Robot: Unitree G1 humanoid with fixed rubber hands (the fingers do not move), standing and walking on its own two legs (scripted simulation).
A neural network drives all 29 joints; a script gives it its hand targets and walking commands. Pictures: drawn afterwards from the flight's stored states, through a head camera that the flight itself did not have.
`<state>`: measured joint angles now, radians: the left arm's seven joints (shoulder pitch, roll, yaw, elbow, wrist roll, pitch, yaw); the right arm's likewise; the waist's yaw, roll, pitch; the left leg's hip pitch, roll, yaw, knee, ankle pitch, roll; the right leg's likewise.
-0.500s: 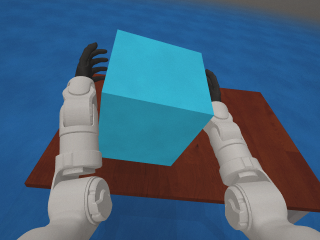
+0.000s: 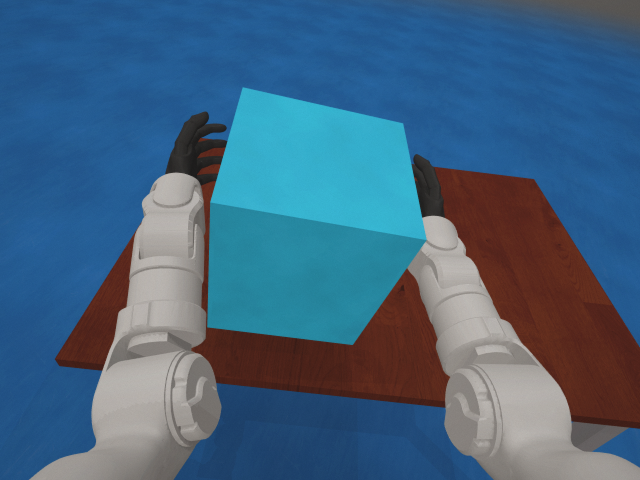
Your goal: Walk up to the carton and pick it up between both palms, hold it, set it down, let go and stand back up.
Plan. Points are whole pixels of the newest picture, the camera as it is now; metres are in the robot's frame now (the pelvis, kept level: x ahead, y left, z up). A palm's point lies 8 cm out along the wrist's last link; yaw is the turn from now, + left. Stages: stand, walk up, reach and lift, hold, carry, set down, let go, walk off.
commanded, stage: set down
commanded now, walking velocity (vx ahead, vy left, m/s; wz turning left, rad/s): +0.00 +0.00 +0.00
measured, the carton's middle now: (302, 227) +0.42 +0.03 +0.13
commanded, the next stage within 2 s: none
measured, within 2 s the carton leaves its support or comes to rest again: neither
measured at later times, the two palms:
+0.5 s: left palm (186, 196) +0.42 +0.18 +0.17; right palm (414, 227) +0.41 -0.12 +0.15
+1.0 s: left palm (190, 213) +0.43 +0.18 +0.14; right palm (408, 238) +0.42 -0.12 +0.12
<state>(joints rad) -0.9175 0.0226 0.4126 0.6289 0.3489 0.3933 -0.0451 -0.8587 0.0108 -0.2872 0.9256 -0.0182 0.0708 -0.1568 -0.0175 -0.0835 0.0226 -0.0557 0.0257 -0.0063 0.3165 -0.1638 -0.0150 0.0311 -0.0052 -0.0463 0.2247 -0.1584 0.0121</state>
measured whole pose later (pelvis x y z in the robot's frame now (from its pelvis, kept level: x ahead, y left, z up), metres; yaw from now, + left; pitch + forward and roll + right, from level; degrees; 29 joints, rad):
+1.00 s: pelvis +0.02 +0.00 +0.00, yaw -1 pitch -1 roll -1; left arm -0.87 0.00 0.49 0.78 0.35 0.20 -0.06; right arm -0.80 0.09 -0.47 0.90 -0.24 0.00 -0.12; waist 0.03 -0.06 0.01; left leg -0.12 0.02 0.01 0.30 -0.17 -0.01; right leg -0.05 -0.01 -0.03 0.23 -0.17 0.02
